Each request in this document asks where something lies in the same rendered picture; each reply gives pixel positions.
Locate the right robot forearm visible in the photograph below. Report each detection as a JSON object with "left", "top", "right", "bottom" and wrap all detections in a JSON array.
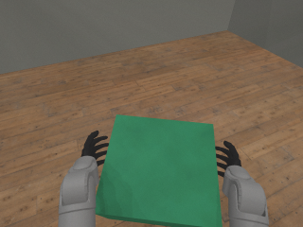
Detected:
[{"left": 222, "top": 165, "right": 269, "bottom": 227}]

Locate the left robot hand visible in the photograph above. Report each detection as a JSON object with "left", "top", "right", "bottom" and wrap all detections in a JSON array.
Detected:
[{"left": 81, "top": 131, "right": 109, "bottom": 166}]

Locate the carton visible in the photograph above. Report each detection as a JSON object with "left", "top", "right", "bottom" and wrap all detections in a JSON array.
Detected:
[{"left": 95, "top": 114, "right": 223, "bottom": 227}]

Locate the left robot forearm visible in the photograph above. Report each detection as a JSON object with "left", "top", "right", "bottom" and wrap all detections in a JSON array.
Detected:
[{"left": 58, "top": 155, "right": 99, "bottom": 227}]

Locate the right robot hand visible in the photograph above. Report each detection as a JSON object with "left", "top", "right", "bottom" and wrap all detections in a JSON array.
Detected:
[{"left": 215, "top": 141, "right": 241, "bottom": 177}]

